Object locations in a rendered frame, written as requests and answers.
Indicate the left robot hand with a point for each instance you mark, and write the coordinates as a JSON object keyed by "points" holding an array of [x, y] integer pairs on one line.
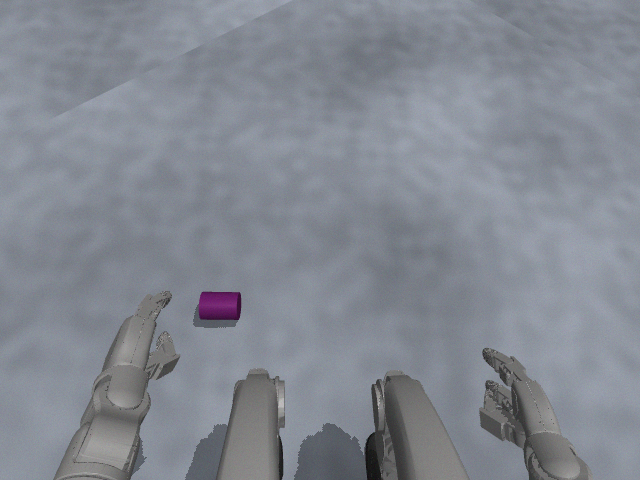
{"points": [[132, 343]]}

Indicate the right robot hand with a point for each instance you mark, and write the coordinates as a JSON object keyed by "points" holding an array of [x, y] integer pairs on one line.
{"points": [[525, 410]]}

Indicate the right robot foot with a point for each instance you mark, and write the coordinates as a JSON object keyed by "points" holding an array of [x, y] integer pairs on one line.
{"points": [[372, 465]]}

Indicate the can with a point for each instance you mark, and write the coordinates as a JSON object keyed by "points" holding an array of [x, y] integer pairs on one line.
{"points": [[220, 306]]}

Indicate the right robot arm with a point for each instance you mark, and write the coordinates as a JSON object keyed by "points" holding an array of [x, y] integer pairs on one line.
{"points": [[549, 456]]}

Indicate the left robot arm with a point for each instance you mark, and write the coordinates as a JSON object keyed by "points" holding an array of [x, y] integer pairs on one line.
{"points": [[106, 445]]}

